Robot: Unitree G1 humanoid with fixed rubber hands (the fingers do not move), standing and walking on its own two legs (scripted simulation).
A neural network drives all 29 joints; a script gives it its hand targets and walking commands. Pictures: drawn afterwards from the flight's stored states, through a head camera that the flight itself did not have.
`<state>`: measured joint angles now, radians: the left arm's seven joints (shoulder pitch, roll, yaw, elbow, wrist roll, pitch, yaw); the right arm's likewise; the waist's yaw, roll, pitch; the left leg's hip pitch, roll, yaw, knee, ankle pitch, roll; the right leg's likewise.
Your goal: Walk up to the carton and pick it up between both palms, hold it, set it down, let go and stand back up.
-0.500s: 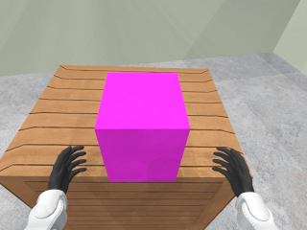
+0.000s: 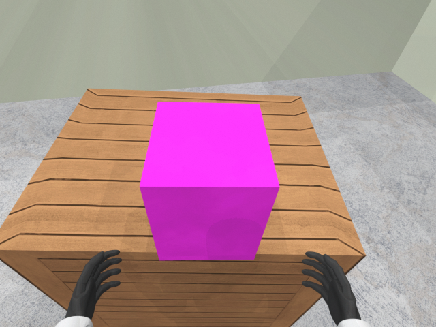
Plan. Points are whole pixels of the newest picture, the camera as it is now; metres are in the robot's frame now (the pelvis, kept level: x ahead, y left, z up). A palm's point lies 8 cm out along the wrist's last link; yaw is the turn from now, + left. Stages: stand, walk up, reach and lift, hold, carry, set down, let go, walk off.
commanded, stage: set down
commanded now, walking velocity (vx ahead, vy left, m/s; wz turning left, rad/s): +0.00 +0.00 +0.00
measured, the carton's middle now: (208, 183) +0.39 +0.03 +0.05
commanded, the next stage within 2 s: let go in 1.26 s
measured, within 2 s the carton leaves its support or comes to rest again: neither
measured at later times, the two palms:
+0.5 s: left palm (81, 326) +0.15 +0.23 -0.05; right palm (335, 323) +0.17 -0.21 -0.05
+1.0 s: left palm out of the picture +0.15 +0.23 -0.08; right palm out of the picture +0.15 -0.22 -0.09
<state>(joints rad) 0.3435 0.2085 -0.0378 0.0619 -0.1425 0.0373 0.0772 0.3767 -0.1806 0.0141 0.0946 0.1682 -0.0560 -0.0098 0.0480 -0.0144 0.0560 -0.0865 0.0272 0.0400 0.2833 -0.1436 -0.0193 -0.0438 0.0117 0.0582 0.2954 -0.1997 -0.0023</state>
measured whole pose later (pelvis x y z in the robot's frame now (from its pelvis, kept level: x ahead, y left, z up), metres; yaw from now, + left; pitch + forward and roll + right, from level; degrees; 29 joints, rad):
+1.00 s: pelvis +0.00 +0.00 +0.00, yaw +0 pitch -4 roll +0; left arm 0.19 0.21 0.00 0.53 -0.02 0.12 0.01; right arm 0.19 -0.17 -0.02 0.71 -0.01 -0.18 0.02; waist 0.02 -0.01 0.08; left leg -0.10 0.03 0.04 0.36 -0.19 -0.02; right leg -0.05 0.01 0.05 0.36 -0.24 0.00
